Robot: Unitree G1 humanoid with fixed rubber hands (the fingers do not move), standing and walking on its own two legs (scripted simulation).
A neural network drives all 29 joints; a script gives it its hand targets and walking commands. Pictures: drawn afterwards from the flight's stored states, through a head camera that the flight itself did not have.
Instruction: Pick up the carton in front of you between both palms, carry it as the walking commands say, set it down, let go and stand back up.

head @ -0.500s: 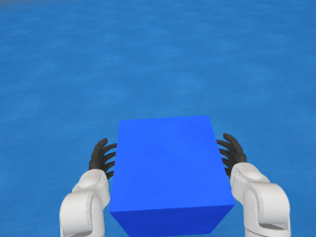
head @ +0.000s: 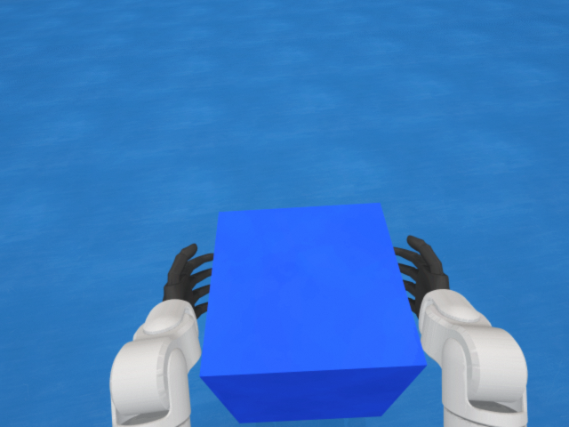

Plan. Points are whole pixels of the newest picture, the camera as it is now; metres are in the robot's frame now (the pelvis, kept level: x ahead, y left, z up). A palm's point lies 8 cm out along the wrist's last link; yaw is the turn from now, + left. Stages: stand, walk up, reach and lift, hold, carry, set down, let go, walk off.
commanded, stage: carry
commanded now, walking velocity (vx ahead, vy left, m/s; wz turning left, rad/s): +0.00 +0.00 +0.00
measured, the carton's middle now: (305, 320) +0.26 +0.00 +0.03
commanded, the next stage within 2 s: none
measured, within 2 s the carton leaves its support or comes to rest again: neither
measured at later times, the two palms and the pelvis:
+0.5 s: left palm (200, 183) +0.45 +0.16 +0.13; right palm (387, 178) +0.45 -0.14 +0.12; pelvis +0.21 +0.01 +0.02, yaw +1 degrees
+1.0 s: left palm (211, 193) +0.49 +0.16 +0.07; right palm (376, 185) +0.50 -0.14 +0.07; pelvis +0.22 +0.00 +0.01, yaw +2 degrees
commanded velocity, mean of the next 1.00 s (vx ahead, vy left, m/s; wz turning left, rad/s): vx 0.00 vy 0.00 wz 0.00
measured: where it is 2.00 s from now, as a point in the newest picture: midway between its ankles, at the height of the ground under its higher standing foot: outside the picture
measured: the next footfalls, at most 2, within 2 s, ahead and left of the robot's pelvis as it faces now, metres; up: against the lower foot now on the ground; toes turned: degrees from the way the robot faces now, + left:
right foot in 0.34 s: +0.25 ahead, -0.12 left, +0.00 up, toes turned +11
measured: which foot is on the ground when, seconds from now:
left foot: down 0.00-1.00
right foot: down 0.00-0.02, up 0.04-0.32, down 0.34-1.00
